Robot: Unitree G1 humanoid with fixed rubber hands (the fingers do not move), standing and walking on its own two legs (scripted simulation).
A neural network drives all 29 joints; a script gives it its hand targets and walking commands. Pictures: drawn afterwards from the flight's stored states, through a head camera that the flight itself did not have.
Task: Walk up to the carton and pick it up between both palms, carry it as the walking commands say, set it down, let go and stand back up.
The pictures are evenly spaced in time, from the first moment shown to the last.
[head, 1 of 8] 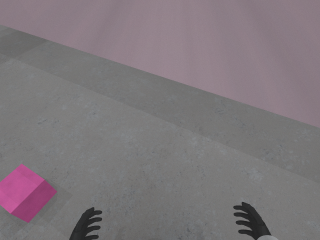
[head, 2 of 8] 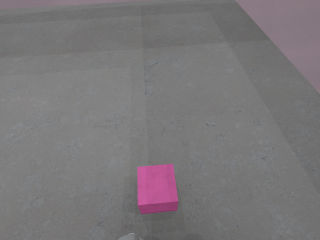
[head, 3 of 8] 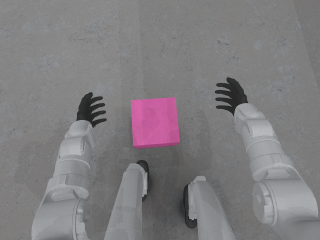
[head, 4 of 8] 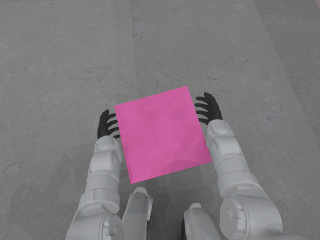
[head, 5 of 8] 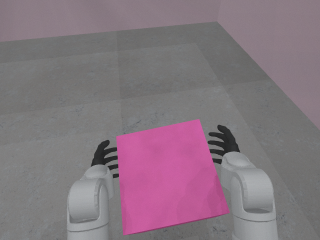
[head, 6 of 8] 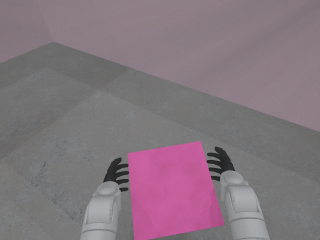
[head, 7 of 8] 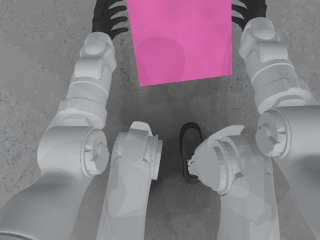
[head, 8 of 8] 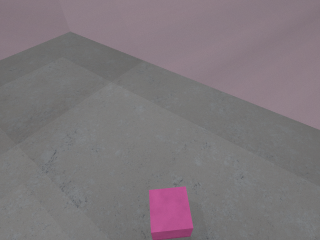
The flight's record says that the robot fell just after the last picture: no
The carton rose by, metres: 0.71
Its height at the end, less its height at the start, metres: +0.00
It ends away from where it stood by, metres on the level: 0.49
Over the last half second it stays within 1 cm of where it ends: yes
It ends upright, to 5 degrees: yes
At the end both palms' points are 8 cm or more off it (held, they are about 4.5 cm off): yes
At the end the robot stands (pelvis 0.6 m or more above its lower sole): yes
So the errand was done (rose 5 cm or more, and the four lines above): yes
